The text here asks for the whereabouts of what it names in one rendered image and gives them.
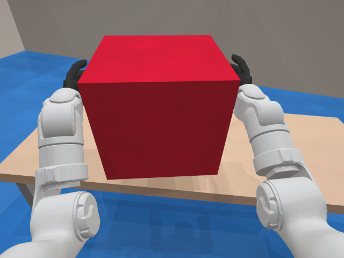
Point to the robot left forearm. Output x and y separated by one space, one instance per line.
60 143

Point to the robot right forearm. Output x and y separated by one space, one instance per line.
273 148

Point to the left robot upper arm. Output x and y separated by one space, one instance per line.
60 226

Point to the table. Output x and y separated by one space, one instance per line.
320 140

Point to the right robot upper arm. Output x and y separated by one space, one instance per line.
295 209

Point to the carton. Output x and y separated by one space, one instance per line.
159 105

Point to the robot right hand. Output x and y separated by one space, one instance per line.
241 70

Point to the robot left hand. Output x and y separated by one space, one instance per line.
74 74

